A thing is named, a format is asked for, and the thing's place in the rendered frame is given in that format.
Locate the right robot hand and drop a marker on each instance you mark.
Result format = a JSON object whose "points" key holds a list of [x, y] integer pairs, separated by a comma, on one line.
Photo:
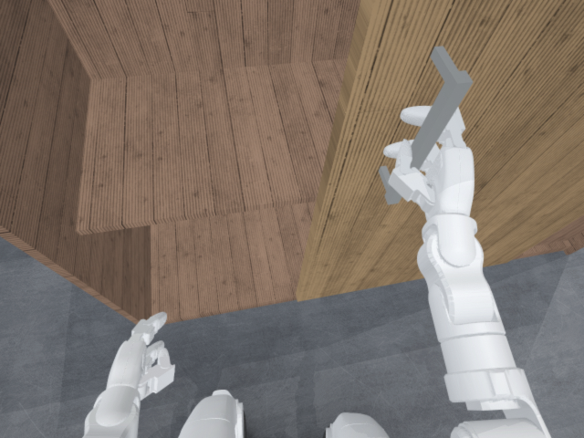
{"points": [[450, 171]]}

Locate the left robot hand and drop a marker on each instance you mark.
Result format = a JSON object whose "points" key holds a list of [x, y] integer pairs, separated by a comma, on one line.
{"points": [[132, 364]]}

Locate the wardrobe door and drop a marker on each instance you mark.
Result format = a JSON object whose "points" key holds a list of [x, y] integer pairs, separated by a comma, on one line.
{"points": [[524, 123], [566, 233]]}

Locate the robot right forearm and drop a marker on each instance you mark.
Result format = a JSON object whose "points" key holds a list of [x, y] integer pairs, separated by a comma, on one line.
{"points": [[481, 370]]}

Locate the handle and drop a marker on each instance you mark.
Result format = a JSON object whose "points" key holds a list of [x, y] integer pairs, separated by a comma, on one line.
{"points": [[456, 85]]}

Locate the right robot upper arm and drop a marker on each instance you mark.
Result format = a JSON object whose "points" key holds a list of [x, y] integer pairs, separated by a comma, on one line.
{"points": [[500, 428]]}

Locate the left robot thigh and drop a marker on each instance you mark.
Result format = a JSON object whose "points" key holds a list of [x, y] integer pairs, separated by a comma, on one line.
{"points": [[217, 416]]}

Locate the robot left forearm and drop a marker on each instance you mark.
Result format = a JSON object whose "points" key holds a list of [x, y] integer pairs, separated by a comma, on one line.
{"points": [[115, 414]]}

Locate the left robot shin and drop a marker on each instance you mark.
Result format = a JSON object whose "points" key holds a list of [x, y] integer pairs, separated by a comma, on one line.
{"points": [[222, 392]]}

